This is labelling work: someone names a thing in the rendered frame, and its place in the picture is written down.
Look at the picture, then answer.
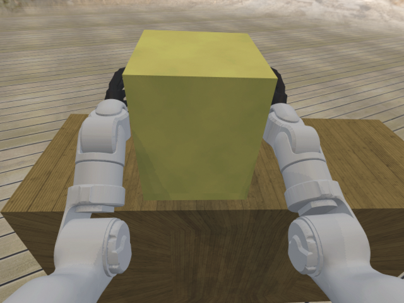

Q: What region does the robot right hand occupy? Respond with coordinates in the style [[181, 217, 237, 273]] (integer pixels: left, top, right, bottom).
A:
[[271, 68, 287, 105]]

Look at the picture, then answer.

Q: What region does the robot right upper arm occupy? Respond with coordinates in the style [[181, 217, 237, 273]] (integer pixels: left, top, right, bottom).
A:
[[288, 213, 404, 303]]

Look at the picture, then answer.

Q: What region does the robot left hand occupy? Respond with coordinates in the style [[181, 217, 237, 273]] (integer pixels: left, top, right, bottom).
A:
[[105, 67, 129, 113]]

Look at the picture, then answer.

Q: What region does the pedestal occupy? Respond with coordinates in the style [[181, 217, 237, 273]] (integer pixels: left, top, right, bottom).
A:
[[0, 114, 404, 303]]

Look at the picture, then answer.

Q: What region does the left robot forearm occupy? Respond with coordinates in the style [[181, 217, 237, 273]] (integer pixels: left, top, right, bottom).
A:
[[54, 99, 131, 267]]

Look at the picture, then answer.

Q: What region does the right robot forearm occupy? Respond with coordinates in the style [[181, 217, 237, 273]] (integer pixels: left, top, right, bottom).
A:
[[263, 103, 371, 258]]

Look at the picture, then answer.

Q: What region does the carton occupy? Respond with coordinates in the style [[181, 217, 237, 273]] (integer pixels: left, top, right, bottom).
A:
[[122, 30, 278, 201]]

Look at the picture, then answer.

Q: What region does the robot left upper arm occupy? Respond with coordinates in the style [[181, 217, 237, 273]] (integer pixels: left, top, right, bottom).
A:
[[2, 218, 132, 303]]

